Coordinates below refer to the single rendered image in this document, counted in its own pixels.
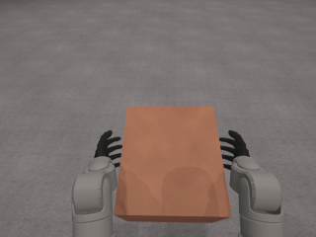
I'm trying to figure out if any right robot forearm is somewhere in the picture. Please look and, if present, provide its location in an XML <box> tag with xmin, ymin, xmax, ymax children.
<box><xmin>229</xmin><ymin>156</ymin><xmax>285</xmax><ymax>237</ymax></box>

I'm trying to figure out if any robot left hand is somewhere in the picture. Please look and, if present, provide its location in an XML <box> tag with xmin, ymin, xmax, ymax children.
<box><xmin>94</xmin><ymin>130</ymin><xmax>122</xmax><ymax>168</ymax></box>

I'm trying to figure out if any carton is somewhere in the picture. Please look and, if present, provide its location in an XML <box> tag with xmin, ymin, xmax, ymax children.
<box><xmin>114</xmin><ymin>106</ymin><xmax>232</xmax><ymax>223</ymax></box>

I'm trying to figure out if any robot right hand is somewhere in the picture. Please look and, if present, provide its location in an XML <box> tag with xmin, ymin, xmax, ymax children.
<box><xmin>219</xmin><ymin>130</ymin><xmax>250</xmax><ymax>171</ymax></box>

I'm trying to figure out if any left robot forearm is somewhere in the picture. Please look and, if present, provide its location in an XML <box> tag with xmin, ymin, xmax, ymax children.
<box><xmin>71</xmin><ymin>156</ymin><xmax>118</xmax><ymax>237</ymax></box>

